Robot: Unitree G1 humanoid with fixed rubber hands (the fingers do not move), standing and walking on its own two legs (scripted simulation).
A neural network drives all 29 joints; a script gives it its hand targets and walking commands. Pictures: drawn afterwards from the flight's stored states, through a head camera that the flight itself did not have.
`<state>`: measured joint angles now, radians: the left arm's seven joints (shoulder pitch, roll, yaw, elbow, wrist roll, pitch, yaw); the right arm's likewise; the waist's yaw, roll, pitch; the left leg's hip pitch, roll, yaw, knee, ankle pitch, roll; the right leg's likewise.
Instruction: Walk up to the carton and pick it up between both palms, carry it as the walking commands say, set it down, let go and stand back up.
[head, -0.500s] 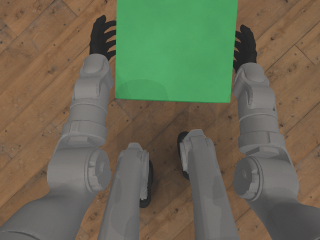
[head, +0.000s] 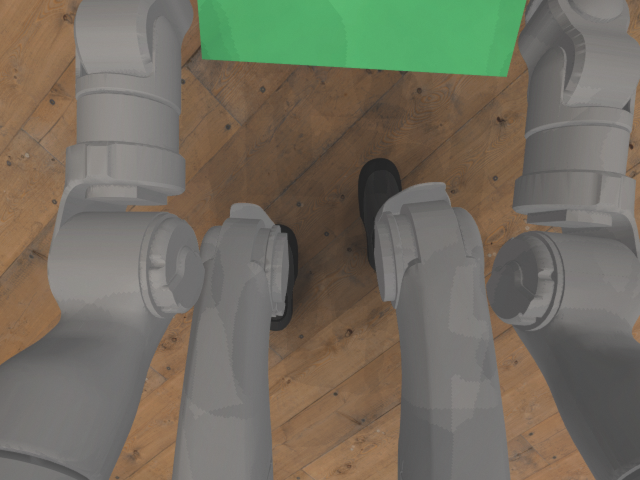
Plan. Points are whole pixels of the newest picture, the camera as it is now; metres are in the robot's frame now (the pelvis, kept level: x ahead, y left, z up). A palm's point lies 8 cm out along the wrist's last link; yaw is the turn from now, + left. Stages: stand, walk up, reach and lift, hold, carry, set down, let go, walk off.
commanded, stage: set down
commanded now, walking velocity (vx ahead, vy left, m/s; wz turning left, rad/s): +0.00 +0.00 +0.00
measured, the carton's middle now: out of the picture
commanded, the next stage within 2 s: none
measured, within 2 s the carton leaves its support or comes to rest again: rests again in 1.30 s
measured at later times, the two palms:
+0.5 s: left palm out of the picture +0.58 +0.09 -0.23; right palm out of the picture +0.54 -0.24 -0.23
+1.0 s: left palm out of the picture +0.58 +0.09 -0.25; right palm out of the picture +0.54 -0.23 -0.25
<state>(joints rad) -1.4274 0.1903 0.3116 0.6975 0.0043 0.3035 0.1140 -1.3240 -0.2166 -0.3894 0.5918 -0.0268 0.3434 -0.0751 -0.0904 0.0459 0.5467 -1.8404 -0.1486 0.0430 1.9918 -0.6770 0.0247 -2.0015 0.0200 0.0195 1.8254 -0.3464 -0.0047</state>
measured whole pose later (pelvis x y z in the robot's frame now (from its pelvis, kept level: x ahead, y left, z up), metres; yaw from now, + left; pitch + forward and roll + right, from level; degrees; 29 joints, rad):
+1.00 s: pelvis +0.01 +0.00 -0.08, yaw +2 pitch +32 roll -1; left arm -1.57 0.25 0.16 1.00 -0.08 0.27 0.19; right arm -1.50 -0.37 -0.26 0.99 0.06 0.27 -0.05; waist -0.11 0.05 0.52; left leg -2.08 -0.19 0.05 2.25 -0.72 0.03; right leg -2.23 -0.03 -0.01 2.06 -0.38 -0.01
